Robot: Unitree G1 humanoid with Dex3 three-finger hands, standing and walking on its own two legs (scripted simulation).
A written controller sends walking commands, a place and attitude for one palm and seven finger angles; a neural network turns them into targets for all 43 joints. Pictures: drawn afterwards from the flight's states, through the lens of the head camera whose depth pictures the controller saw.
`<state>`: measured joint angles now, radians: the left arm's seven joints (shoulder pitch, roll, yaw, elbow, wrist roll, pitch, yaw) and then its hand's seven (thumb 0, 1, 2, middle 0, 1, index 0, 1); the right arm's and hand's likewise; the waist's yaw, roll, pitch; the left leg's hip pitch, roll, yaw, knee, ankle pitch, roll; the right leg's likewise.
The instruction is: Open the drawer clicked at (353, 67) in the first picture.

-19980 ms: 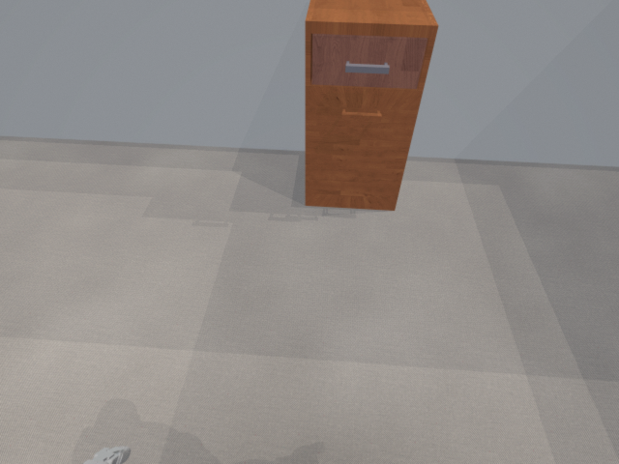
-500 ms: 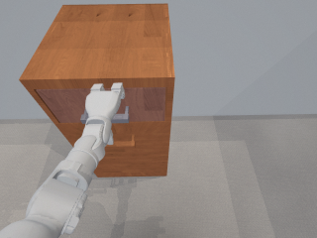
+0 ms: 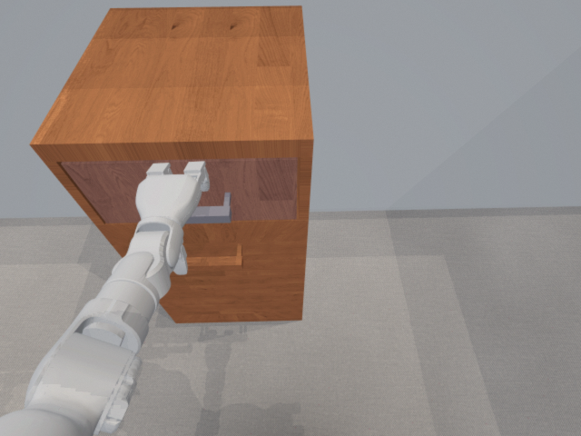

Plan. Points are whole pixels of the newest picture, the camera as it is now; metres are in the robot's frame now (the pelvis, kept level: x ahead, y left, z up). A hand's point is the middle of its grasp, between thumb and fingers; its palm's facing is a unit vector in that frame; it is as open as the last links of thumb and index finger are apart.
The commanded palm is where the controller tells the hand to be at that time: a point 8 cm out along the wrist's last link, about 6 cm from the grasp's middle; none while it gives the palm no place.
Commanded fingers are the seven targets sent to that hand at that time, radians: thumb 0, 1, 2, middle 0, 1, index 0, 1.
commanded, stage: move the hooked fingers above the handle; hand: left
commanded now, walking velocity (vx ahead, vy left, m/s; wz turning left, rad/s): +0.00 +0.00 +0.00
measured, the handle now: (189, 206) +0.50 +0.17 -0.04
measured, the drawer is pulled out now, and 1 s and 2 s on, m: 0.00 0.00 0.00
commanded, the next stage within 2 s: lower the fingers behind the handle in 0.98 s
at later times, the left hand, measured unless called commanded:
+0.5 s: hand (189, 206) +0.46 +0.15 +0.02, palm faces -0.03 -0.04 -1.00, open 13.6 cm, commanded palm +0.43 +0.17 +0.08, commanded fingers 0.00 -0.50 0.30 -0.30 -1.20 -0.30 -1.20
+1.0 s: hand (192, 207) +0.46 +0.15 +0.02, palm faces +0.03 -0.04 -1.00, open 13.4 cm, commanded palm +0.44 +0.17 +0.08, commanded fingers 0.00 -0.50 0.30 -0.30 -1.20 -0.30 -1.20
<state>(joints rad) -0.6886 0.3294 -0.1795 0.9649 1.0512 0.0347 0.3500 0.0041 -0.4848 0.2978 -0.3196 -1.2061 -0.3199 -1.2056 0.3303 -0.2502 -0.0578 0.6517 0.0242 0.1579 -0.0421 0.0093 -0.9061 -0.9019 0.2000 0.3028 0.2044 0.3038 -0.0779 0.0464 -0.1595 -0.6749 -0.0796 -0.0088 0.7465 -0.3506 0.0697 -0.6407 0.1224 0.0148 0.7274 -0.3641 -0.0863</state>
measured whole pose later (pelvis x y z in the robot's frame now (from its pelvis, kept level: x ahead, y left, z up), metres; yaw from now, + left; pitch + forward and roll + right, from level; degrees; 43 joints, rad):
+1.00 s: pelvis +0.00 +0.02 -0.01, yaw +0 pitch +17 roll -1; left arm -0.75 0.24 -0.17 1.02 1.08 0.11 0.45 0.00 -0.48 0.30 -0.41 -1.24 -0.37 -1.28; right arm 0.29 -0.22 -0.03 0.67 0.01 0.18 -0.01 0.01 -0.91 -0.90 0.20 0.30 0.20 0.30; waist -0.09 0.06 -0.18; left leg -0.72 -0.09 0.01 0.79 -0.37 0.09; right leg -0.68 0.11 0.02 0.77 -0.39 -0.06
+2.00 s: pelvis -0.01 +0.01 -0.02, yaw +0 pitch +21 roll -2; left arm -0.81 0.28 -0.18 1.14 1.09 0.13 0.45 0.01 -0.49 0.30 -0.32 -1.21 -0.31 -1.26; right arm 0.31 -0.22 -0.02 0.64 0.01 0.16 -0.02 0.01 -0.91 -0.90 0.20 0.30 0.21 0.30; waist -0.12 0.04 -0.20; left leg -0.86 -0.08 0.00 0.91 -0.40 0.08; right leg -0.82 0.12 0.00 0.87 -0.41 -0.07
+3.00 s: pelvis -0.01 +0.03 -0.04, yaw -1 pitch +25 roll -3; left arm -0.81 0.26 -0.15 1.12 1.10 0.10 0.56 0.00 -0.27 0.39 -0.36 -1.25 -0.36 -1.27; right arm 0.32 -0.23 -0.05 0.71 -0.02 0.13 0.01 0.01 -0.91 -0.90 0.20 0.30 0.20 0.30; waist -0.12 0.07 -0.21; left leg -1.01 -0.08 0.00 1.04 -0.45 0.10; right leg -0.96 0.12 -0.02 0.99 -0.46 -0.06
